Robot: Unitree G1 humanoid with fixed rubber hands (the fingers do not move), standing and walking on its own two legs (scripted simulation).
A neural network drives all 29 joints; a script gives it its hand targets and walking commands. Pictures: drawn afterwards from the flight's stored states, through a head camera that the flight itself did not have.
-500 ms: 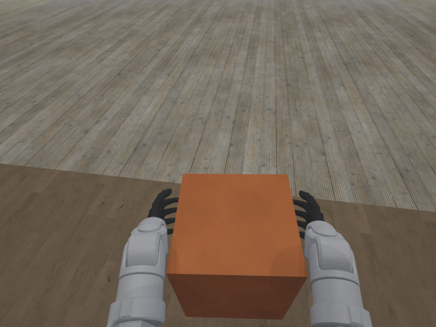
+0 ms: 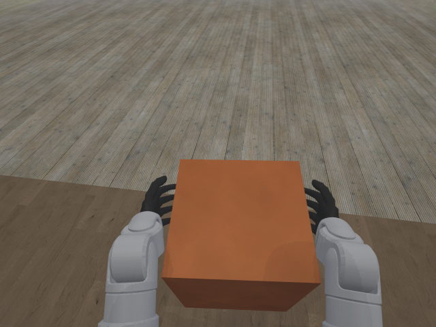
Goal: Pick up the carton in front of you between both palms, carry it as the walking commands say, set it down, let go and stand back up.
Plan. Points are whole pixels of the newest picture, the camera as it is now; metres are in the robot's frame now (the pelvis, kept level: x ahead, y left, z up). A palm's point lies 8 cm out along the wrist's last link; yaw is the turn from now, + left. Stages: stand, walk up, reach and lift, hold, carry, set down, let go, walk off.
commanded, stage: carry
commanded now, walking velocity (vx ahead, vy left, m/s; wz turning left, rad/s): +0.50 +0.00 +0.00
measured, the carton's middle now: (236, 240) +0.28 -0.01 +0.03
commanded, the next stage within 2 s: none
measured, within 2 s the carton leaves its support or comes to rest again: neither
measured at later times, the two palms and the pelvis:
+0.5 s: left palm (188, 148) +0.53 +0.11 +0.06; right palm (308, 153) +0.52 -0.19 +0.05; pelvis +0.30 -0.03 -0.03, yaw -1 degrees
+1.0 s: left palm (194, 83) +0.89 +0.13 +0.06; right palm (284, 82) +0.87 -0.18 +0.07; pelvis +0.56 -0.02 -0.03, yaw -1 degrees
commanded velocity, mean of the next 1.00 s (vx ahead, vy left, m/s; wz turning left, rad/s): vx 0.31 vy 0.00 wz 0.00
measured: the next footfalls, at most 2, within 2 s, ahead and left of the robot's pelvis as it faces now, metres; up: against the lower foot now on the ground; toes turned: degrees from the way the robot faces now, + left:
left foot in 0.08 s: +0.11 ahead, +0.11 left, +0.00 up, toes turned +9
right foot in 0.46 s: +0.44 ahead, -0.13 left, +0.00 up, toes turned -14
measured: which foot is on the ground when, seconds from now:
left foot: up 0.00-0.06, down 0.08-0.48, up 0.50-0.88, down 0.90-1.00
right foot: down 0.00-0.08, up 0.10-0.44, down 0.46-0.94, up 0.96-1.00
